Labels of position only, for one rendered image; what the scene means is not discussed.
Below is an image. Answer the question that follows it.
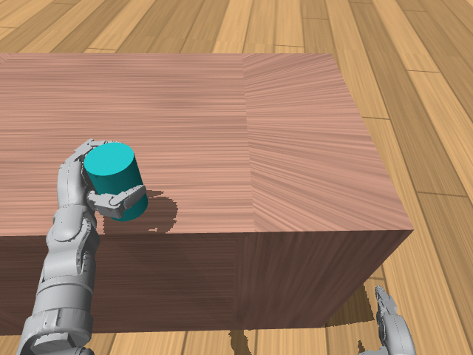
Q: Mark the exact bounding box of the left robot arm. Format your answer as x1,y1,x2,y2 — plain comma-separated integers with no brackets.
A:
16,205,100,355

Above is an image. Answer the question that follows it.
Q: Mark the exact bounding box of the right robot hand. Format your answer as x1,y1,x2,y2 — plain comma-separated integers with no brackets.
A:
358,285,416,355

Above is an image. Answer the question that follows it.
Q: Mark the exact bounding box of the left robot hand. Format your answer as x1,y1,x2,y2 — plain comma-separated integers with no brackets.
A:
57,138,146,219

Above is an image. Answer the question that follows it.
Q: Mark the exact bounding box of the can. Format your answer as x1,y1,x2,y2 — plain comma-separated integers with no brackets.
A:
84,143,148,221

